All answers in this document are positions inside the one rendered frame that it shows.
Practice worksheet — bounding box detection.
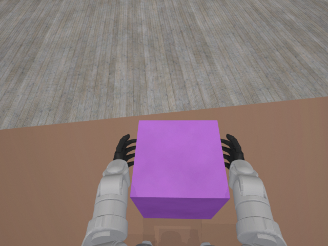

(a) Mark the left robot hand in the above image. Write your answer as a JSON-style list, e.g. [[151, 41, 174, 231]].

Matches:
[[113, 134, 137, 167]]

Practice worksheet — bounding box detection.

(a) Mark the robot left forearm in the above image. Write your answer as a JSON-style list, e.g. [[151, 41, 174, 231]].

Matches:
[[81, 159, 131, 246]]

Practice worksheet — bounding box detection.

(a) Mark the robot right forearm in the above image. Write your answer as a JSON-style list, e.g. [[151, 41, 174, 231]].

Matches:
[[229, 159, 287, 246]]

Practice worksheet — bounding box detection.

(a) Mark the right robot hand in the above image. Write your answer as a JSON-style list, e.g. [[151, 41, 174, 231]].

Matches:
[[220, 134, 245, 169]]

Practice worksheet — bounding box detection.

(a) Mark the carton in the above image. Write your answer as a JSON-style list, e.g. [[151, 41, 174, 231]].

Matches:
[[130, 120, 230, 219]]

